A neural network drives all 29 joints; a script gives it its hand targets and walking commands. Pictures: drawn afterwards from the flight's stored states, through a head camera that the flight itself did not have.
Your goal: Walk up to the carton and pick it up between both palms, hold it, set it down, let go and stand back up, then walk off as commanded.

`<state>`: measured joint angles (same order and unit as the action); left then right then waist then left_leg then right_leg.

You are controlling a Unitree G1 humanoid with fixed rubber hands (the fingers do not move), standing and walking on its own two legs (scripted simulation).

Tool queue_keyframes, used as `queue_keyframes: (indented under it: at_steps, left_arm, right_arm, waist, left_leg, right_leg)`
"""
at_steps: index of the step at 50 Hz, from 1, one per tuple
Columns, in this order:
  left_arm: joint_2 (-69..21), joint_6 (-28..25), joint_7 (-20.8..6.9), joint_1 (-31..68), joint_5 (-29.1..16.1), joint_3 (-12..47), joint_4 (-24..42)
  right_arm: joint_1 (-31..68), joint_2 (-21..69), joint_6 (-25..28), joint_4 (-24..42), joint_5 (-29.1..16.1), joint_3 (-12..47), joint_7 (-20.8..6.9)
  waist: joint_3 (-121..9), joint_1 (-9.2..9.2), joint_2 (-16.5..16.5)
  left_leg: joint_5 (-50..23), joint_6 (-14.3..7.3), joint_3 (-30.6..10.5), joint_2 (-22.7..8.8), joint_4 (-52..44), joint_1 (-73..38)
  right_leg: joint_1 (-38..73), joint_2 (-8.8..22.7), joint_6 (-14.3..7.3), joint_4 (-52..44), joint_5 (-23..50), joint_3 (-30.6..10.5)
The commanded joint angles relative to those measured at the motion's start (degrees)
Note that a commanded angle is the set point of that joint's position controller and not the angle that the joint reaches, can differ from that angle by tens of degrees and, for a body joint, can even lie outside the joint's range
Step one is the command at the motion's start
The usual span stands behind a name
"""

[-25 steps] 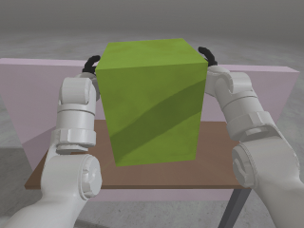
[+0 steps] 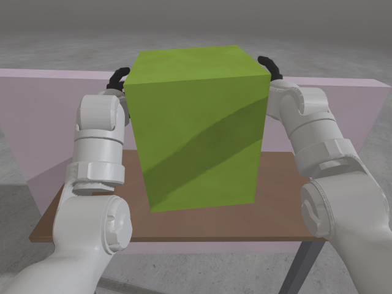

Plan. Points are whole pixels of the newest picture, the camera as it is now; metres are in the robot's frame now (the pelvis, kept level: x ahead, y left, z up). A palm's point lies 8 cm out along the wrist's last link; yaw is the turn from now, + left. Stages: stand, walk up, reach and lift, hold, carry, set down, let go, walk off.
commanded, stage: hold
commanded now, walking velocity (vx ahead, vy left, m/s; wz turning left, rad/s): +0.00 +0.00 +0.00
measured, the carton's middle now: (195, 125) +0.38 +0.01 +0.26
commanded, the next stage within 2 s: none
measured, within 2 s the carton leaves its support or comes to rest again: neither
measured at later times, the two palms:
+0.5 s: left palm (114, 101) +0.36 +0.15 +0.32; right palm (277, 89) +0.36 -0.14 +0.34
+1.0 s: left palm (114, 100) +0.37 +0.16 +0.31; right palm (273, 88) +0.37 -0.13 +0.34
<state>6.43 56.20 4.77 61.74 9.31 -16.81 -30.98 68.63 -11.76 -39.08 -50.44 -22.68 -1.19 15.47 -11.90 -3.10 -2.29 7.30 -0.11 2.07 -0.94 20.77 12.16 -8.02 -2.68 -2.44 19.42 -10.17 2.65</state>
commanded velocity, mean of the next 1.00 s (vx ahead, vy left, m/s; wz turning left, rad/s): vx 0.00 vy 0.00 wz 0.00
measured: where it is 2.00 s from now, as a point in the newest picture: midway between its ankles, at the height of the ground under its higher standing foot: outside the picture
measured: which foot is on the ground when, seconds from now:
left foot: down 0.00-1.00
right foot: down 0.00-1.00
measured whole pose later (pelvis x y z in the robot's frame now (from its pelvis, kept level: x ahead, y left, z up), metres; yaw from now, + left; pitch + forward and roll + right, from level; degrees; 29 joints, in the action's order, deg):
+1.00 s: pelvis +0.00 +0.00 +0.00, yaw +0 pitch -1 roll -1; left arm 6.6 57.2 4.2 61.7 9.4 -16.8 -30.1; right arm 70.1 -12.9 -40.6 -51.2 -24.7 1.7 15.8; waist -12.9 -3.4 -2.2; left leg 7.5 0.1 1.8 -0.9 21.1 12.2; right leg -7.8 -2.8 -2.4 19.4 -10.3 2.7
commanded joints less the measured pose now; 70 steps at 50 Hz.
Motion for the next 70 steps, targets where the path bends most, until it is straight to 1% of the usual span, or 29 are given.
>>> queue_keyframes:
  at_steps: [1, 3, 6, 9, 12, 13, 14, 16, 18, 21, 22, 25, 26, 28, 30, 32, 34, 37, 38, 39, 40, 43, 49, 52, 56, 64, 66, 69, 70]
  left_arm:
    - [-34.82, -6.31, -9.57, 47.37, -13.46, 20.41, 21.99]
    - [-35.10, -5.75, -9.85, 46.54, -13.17, 20.13, 22.09]
    - [-35.75, -5.97, -10.02, 49.80, -14.85, 21.25, 22.60]
    - [-35.79, -5.83, -9.98, 50.07, -13.70, 20.18, 20.00]
    - [-35.57, -5.94, -10.29, 49.60, -11.49, 17.82, 13.39]
    - [-35.27, -6.02, -10.48, 50.00, -11.26, 17.25, 12.81]
    - [-34.27, -6.04, -10.78, 50.00, -10.46, 15.42, 10.47]
    - [-34.25, -6.03, -11.30, 49.74, -9.57, 15.08, 8.46]
    - [-33.17, -7.06, -11.17, 53.56, -9.74, 14.20, 8.03]
    - [-33.24, -8.32, -10.54, 55.79, -11.07, 14.58, 9.02]
    - [-34.05, -8.78, -10.05, 56.35, -12.03, 15.84, 10.27]
    - [-33.47, -8.98, -9.54, 56.46, -11.21, 14.63, 7.87]
    - [-33.18, -9.16, -9.29, 56.37, -11.12, 14.49, 9.70]
    - [-34.22, -8.99, -9.08, 54.64, -12.01, 16.14, 12.41]
    - [-33.69, -8.41, -9.13, 52.23, -10.91, 15.20, 10.15]
    - [-33.74, -8.30, -9.36, 51.91, -11.00, 15.08, 10.54]
    - [-33.15, -7.63, -9.58, 50.66, -10.26, 14.93, 11.90]
    - [-32.73, -7.32, -9.75, 49.20, -10.84, 15.45, 14.29]
    - [-32.57, -7.16, -9.82, 49.02, -11.36, 15.82, 14.79]
    - [-33.76, -6.99, -9.76, 48.63, -12.43, 17.59, 16.90]
    - [-34.21, -7.17, -9.59, 49.81, -13.04, 18.43, 19.93]
    - [-35.05, -6.43, -9.48, 49.06, -13.86, 19.41, 21.73]
    - [-35.35, -6.16, -9.74, 50.39, -13.87, 19.19, 19.20]
    - [-34.91, -6.28, -10.09, 51.77, -12.37, 17.04, 13.40]
    - [-34.01, -6.96, -10.78, 52.27, -10.32, 14.38, 8.11]
    - [-32.76, -8.71, -9.96, 54.44, -10.52, 13.04, 5.99]
    - [-33.21, -8.80, -9.61, 53.95, -11.07, 13.81, 7.55]
    - [-32.98, -8.90, -9.12, 54.20, -10.97, 13.62, 9.90]
    - [-32.99, -8.70, -9.29, 52.59, -10.85, 13.58, 8.57]
  right_arm:
    - [44.76, 34.89, -1.21, 24.05, -15.07, 12.89, -6.28]
    - [44.83, 34.29, -1.56, 25.10, -15.45, 12.54, -5.69]
    - [46.07, 35.04, -1.63, 24.69, -14.79, 11.21, -5.65]
    - [45.42, 34.57, -1.94, 20.69, -13.94, 9.95, -6.03]
    - [47.11, 34.19, -1.79, 15.86, -12.03, 7.52, -7.17]
    - [46.69, 34.22, -1.85, 13.87, -11.07, 6.34, -7.42]
    - [46.91, 33.90, -2.10, 11.80, -10.42, 6.12, -7.79]
    - [46.49, 33.22, -1.88, 9.49, -9.51, 5.01, -8.46]
    - [49.48, 34.09, -1.25, 8.61, -8.99, 4.50, -9.25]
    - [51.28, 35.37, -0.54, 9.62, -8.96, 5.26, -9.88]
    - [51.11, 35.55, -0.38, 9.92, -8.92, 5.05, -9.94]
    - [51.27, 35.08, -0.07, 8.48, -8.76, 5.15, -10.24]
    - [50.55, 36.03, 0.02, 8.93, -9.16, 6.07, -10.43]
    - [48.97, 35.68, 0.19, 11.11, -10.16, 7.00, -10.09]
    - [49.65, 35.25, 0.04, 12.06, -10.47, 7.51, -9.74]
    - [49.12, 34.28, -0.16, 12.55, -10.58, 7.36, -9.52]
    - [46.78, 34.00, -0.66, 11.69, -10.99, 8.15, -9.10]
    - [47.28, 34.11, -0.94, 15.84, -13.08, 9.95, -8.40]
    - [47.59, 34.40, -1.20, 16.75, -13.47, 10.47, -8.11]
    - [46.96, 34.02, -1.05, 19.62, -14.09, 10.69, -7.65]
    - [48.00, 34.80, -0.84, 21.74, -15.18, 11.82, -7.26]
    - [47.30, 34.49, -1.19, 24.36, -16.34, 12.35, -6.22]
    - [46.21, 34.08, -1.61, 20.35, -15.05, 9.77, -6.35]
    - [48.44, 33.16, -1.83, 14.77, -12.80, 6.87, -7.17]
    - [49.00, 33.25, -1.43, 8.98, -10.17, 4.28, -8.54]
    - [51.42, 34.34, -0.12, 8.39, -9.02, 4.53, -9.96]
    - [50.44, 33.50, -0.04, 8.72, -9.45, 4.82, -10.04]
    - [50.53, 34.70, 0.04, 9.95, -10.65, 6.78, -9.80]
    - [50.47, 34.35, 0.13, 10.73, -10.47, 6.76, -9.70]
  waist:
    - [-27.79, -4.49, 8.04]
    - [-27.44, -4.97, 8.40]
    - [-27.14, -5.50, 9.22]
    - [-23.03, -5.41, 9.31]
    - [-16.95, -3.91, 9.12]
    - [-15.63, -4.17, 8.77]
    - [-13.82, -3.20, 8.07]
    - [-12.71, -3.73, 8.10]
    - [-13.75, -2.67, 7.37]
    - [-17.09, -1.85, 6.89]
    - [-17.98, -2.49, 7.28]
    - [-15.93, -1.71, 7.57]
    - [-17.72, -1.00, 6.84]
    - [-20.51, -1.79, 7.49]
    - [-19.22, -1.08, 6.62]
    - [-18.62, -1.85, 6.40]
    - [-18.55, -1.87, 6.58]
    - [-21.39, -1.58, 6.71]
    - [-22.61, -1.83, 5.98]
    - [-25.09, -2.85, 6.88]
    - [-27.96, -2.78, 7.53]
    - [-29.25, -3.83, 8.83]
    - [-24.35, -4.43, 9.65]
    - [-18.30, -3.88, 9.32]
    - [-13.44, -2.87, 8.03]
    - [-15.75, -1.20, 6.47]
    - [-16.62, -2.01, 7.40]
    - [-18.64, -0.64, 6.72]
    - [-19.02, -1.02, 6.07]
  left_leg:
    - [-17.70, 4.09, -5.45, 1.47, 3.24, -14.68]
    - [-18.78, 4.41, -5.50, 1.51, 3.33, -15.07]
    - [-15.39, 4.66, -5.75, 1.37, 3.03, -14.28]
    - [-12.71, 4.76, -5.81, 0.82, 2.00, -13.19]
    - [-5.12, 4.38, -5.38, 0.26, -0.28, -9.83]
    - [-3.42, 4.29, -5.44, 0.10, -1.06, -8.96]
    - [-1.42, 3.78, -5.18, -0.05, -1.62, -7.89]
    - [1.79, 3.68, -5.02, -0.44, -2.43, -7.03]
    - [5.06, 2.89, -4.97, -0.52, -3.15, -5.85]
    - [4.44, 2.69, -4.85, -0.48, -3.34, -5.53]
    - [3.59, 3.02, -4.93, -0.47, -3.11, -6.27]
    - [3.69, 2.81, -4.64, -0.23, -2.86, -5.14]
    - [2.25, 2.72, -4.66, -0.16, -2.73, -5.98]
    - [-1.74, 3.10, -5.00, 0.01, -1.66, -8.09]
    - [-2.17, 2.83, -4.80, 0.15, -1.45, -8.09]
    - [-2.48, 3.01, -4.79, 0.18, -1.38, -8.51]
    - [-5.21, 3.05, -4.85, 0.28, -0.79, -9.57]
    - [-10.23, 3.24, -4.84, 0.57, 0.57, -11.84]
    - [-10.53, 3.08, -4.96, 0.96, 0.72, -11.85]
    - [-13.30, 3.59, -5.10, 1.03, 1.57, -12.96]
    - [-17.29, 3.88, -5.07, 1.26, 2.60, -13.87]
    - [-20.43, 4.46, -5.39, 1.75, 3.76, -14.94]
    - [-15.59, 5.05, -5.50, 1.02, 2.62, -13.05]
    - [-7.10, 4.60, -5.37, 0.56, 0.37, -10.14]
    - [0.88, 4.12, -5.12, -0.30, -2.02, -6.36]
    - [2.86, 2.91, -4.67, -0.15, -2.49, -5.57]
    - [1.55, 3.11, -4.64, -0.08, -2.41, -6.50]
    - [-2.20, 2.85, -4.76, 0.24, -1.53, -7.72]
    - [-2.17, 2.76, -4.74, 0.27, -1.34, -8.02]
  right_leg:
    - [9.25, -1.08, 5.34, -1.85, 27.26, -5.43]
    - [9.38, -1.08, 5.63, -1.87, 28.83, -5.28]
    - [7.17, -0.91, 5.49, -2.18, 24.37, -5.19]
    - [5.00, -1.05, 4.99, -3.04, 19.62, -5.08]
    - [1.70, -0.83, 4.06, -4.61, 9.56, -5.16]
    - [1.30, -0.52, 4.12, -4.96, 8.21, -5.30]
    - [0.85, -0.42, 3.94, -5.26, 6.01, -5.55]
    - [0.67, -0.30, 3.55, -5.67, 3.11, -5.58]
    - [-0.25, -0.29, 3.38, -5.74, -0.89, -5.62]
    - [0.89, -0.70, 3.10, -5.29, -0.26, -5.62]
    - [0.30, -0.78, 3.06, -5.11, 0.55, -5.46]
    - [-0.14, -0.50, 3.00, -5.22, 0.37, -5.79]
    - [0.63, -0.74, 3.11, -4.83, 1.81, -5.55]
    - [2.00, -0.78, 3.22, -4.47, 6.22, -5.73]
    - [1.70, -0.71, 3.49, -4.82, 6.08, -5.69]
    - [1.86, -0.79, 3.66, -4.89, 6.03, -5.57]
    - [3.03, -0.80, 3.88, -4.52, 9.56, -5.62]
    - [4.74, -0.92, 4.54, -3.71, 15.26, -5.74]
    - [5.52, -1.04, 4.69, -3.57, 16.33, -5.49]
    - [6.84, -1.13, 4.71, -3.00, 20.16, -5.67]
    - [8.56, -1.42, 4.95, -2.19, 24.52, -5.57]
    - [9.14, -1.20, 5.47, -1.51, 29.38, -5.34]
    - [5.85, -1.49, 4.86, -2.53, 21.34, -5.00]
    - [1.95, -0.96, 4.27, -4.45, 11.05, -5.24]
    - [0.14, -0.68, 3.40, -5.45, 3.04, -5.56]
    - [0.04, -0.47, 3.14, -5.41, 1.02, -5.93]
    - [0.33, -0.45, 3.15, -5.23, 2.71, -5.90]
    - [1.49, -0.74, 3.38, -4.72, 6.22, -5.81]
    - [1.79, -0.64, 3.51, -4.90, 6.44, -5.83]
